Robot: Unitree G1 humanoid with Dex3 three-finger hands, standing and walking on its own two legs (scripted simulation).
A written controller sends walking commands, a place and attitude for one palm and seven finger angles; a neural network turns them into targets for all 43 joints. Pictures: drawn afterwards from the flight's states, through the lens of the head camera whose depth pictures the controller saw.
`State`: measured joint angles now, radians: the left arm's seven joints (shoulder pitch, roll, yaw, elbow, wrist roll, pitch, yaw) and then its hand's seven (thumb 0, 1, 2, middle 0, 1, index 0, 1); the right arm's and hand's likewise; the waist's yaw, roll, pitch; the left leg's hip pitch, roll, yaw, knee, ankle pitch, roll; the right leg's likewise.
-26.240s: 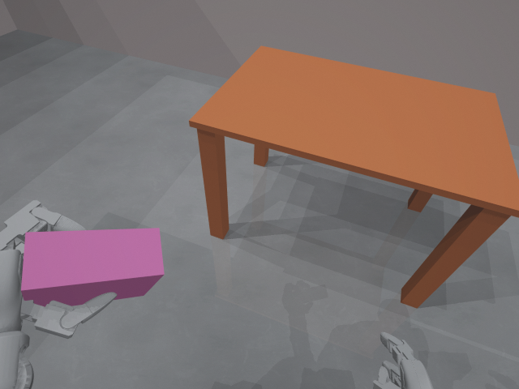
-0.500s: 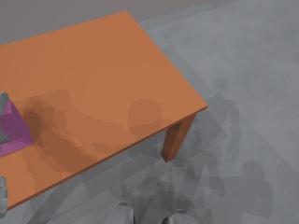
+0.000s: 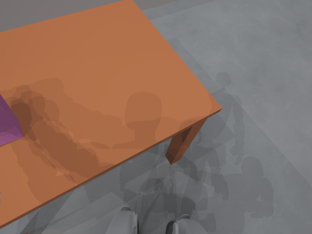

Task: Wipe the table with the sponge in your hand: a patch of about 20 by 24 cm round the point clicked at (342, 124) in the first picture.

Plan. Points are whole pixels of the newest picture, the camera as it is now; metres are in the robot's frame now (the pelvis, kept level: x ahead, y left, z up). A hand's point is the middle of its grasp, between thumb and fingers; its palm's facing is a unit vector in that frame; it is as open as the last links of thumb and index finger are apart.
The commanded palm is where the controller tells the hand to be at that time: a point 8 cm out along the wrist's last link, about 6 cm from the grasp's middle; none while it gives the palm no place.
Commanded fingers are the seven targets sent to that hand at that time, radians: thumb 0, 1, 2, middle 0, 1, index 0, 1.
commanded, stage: wipe forward along the first lane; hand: left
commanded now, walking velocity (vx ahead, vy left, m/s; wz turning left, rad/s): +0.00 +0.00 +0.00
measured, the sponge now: out of the picture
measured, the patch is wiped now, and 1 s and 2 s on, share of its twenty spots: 0.30 0.55 0.85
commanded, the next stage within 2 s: slide across to the middle lane in 0.02 s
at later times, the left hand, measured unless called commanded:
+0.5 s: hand out of the picture +0.41 +0.44 +0.03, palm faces -0.20 +0.03 -0.98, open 10.2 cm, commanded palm +0.44 +0.38 +0.07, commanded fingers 0.00 0.10 1.30 -1.20 -1.60 -1.20 -1.60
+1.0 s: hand (15, 89) +0.45 +0.38 +0.03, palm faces -0.17 +0.00 -0.98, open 10.2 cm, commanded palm +0.44 +0.34 +0.07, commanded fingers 0.00 0.10 1.30 -1.20 -1.60 -1.20 -1.60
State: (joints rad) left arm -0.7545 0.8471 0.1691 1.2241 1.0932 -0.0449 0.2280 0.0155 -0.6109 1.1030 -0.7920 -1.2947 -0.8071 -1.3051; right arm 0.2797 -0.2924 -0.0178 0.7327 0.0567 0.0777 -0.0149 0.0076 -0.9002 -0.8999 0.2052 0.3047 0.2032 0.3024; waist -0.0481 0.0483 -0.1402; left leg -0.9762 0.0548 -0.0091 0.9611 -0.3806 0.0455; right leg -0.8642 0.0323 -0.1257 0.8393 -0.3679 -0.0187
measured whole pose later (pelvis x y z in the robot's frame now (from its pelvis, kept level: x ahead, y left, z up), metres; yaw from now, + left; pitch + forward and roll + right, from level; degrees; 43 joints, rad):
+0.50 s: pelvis +0.02 +0.01 +0.01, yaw +1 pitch +22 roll -5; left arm -0.78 0.79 0.04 1.18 1.04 0.05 0.25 0.01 -0.59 1.10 -0.76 -1.33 -0.78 -1.34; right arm 0.30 -0.27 -0.02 0.79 0.05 0.08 -0.02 0.01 -0.90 -0.90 0.21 0.30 0.20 0.30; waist -0.05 0.03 -0.13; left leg -0.89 0.03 -0.01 0.87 -0.37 0.06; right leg -0.77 0.01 -0.13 0.74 -0.35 0.00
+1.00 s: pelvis +0.05 +0.01 +0.03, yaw +1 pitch +20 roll -4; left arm -0.74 0.63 0.05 1.15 1.04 0.14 0.30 0.00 -0.56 1.08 -0.74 -1.35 -0.76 -1.35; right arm 0.26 -0.26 -0.04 0.80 0.04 0.12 0.02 0.01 -0.90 -0.90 0.21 0.30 0.20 0.30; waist -0.05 0.04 -0.14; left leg -0.75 0.03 0.02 0.77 -0.37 0.05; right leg -0.64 0.02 -0.10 0.64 -0.34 0.00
